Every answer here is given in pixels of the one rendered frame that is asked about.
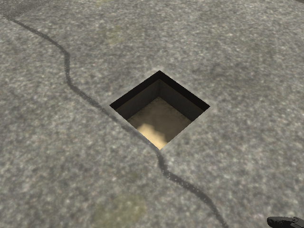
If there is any right robot hand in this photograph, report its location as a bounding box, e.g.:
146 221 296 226
267 217 304 228

